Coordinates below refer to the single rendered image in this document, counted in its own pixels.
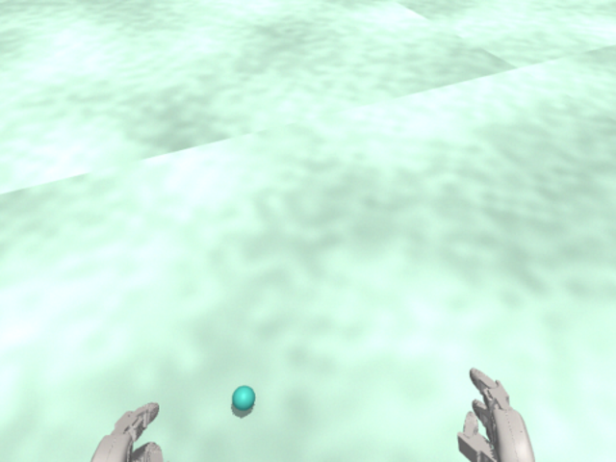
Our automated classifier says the left robot hand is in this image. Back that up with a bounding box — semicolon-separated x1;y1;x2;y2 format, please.
90;402;169;462

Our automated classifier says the ball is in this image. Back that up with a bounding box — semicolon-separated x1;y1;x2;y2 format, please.
232;386;255;411

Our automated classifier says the right robot hand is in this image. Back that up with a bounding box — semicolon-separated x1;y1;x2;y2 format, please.
457;368;535;462

